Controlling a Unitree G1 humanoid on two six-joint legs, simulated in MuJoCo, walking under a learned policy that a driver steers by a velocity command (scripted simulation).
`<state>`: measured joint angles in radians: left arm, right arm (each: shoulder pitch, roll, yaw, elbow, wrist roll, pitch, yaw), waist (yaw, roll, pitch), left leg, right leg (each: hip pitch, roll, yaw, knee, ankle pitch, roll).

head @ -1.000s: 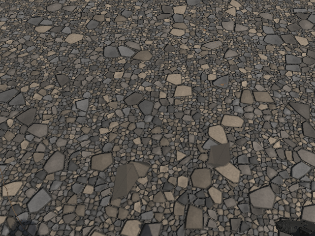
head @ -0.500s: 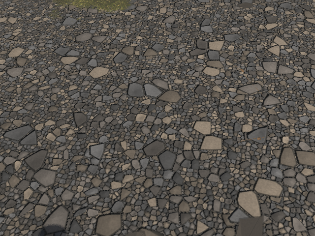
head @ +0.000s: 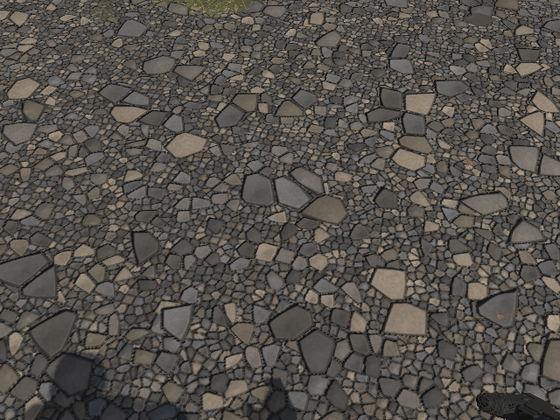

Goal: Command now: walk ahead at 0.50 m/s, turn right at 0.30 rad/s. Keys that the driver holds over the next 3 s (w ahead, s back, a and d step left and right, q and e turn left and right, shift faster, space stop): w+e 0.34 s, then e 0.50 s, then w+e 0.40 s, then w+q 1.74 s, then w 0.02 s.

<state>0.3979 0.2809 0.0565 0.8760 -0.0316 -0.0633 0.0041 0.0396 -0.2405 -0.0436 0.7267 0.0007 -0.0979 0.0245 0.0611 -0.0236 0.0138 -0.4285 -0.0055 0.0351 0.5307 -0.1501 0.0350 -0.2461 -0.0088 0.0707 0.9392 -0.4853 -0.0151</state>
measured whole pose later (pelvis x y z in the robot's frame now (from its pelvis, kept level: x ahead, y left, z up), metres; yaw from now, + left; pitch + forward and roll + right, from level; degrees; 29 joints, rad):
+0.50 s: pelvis +0.26 -0.05 -0.02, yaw -16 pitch +2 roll +2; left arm 0.07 0.29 0.06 0.65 0.00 -0.04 -0.04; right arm 0.27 -0.28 -0.06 0.88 0.00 -0.05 -0.02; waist -0.04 -0.02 0.08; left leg -0.15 0.05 0.11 0.98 -0.52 -0.05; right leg -0.53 0.03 -0.04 0.63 -0.12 -0.11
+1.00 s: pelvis +0.40 -0.06 +0.00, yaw -35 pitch +3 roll +0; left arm 0.19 0.31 0.07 0.62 -0.01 0.03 0.02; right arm 0.18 -0.28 -0.06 0.73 -0.02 -0.04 -0.01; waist 0.00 -0.03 -0.02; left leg -0.34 -0.02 -0.05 0.54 -0.24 0.00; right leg -0.44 0.13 0.16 0.86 -0.46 -0.04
